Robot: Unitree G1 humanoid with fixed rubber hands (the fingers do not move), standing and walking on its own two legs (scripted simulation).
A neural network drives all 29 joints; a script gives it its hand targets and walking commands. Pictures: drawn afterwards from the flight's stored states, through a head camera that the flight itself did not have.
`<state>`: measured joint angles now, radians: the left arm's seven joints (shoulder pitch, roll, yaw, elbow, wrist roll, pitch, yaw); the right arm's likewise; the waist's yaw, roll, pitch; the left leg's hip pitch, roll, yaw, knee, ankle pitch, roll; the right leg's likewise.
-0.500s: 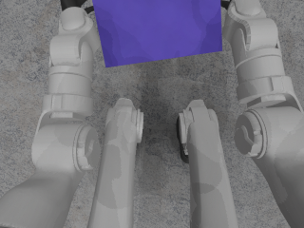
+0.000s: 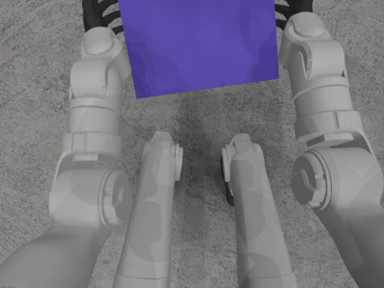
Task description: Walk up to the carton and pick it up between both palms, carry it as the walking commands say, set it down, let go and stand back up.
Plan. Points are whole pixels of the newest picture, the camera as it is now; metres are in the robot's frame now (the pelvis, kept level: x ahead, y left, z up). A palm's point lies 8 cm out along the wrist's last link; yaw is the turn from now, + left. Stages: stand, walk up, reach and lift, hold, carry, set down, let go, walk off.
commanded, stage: reach and lift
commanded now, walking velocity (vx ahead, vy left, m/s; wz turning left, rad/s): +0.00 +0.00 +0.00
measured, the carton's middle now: (197, 27) +0.55 +0.02 -0.15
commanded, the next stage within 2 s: none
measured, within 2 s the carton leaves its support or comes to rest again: neither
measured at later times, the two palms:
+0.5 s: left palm (80, 32) +0.48 +0.17 -0.01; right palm (320, 13) +0.51 -0.14 -0.01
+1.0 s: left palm (45, 34) +0.45 +0.17 +0.06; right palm (355, 10) +0.48 -0.14 +0.06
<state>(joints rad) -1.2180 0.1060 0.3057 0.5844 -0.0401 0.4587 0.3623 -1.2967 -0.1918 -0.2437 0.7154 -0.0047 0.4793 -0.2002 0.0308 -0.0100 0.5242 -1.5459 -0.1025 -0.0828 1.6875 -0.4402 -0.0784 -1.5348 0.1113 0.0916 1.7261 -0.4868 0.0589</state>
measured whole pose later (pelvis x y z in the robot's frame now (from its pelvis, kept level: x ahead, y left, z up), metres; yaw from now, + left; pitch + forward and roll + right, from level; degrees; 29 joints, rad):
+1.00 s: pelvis +0.01 +0.00 +0.12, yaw +0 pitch +6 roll +1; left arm -0.95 0.06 0.25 0.54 -0.04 0.45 0.36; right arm -1.03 -0.12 -0.19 0.67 -0.01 0.47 -0.21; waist 0.03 -0.02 0.52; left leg -1.01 -0.09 -0.11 1.24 -0.34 -0.06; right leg -1.00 0.10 0.12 1.29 -0.39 0.04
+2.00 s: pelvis +0.10 +0.00 +0.23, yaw +0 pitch +2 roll +0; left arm -0.49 -0.14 0.38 0.68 0.22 0.49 0.26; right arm -0.57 0.07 -0.36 0.82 -0.24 0.49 -0.13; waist 0.05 -0.03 -0.09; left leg -0.42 -0.05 -0.12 0.61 -0.22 -0.03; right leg -0.41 0.06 0.14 0.64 -0.26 0.02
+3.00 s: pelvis +0.13 +0.01 +0.25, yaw +0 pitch -5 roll +0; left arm -0.32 -0.16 0.28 0.49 0.21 0.69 0.25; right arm -0.37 0.11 -0.27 0.57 -0.24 0.71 -0.12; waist -0.02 -0.02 -0.13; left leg -0.17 -0.05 -0.12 0.44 -0.19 0.00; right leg -0.14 0.03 0.13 0.44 -0.22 0.02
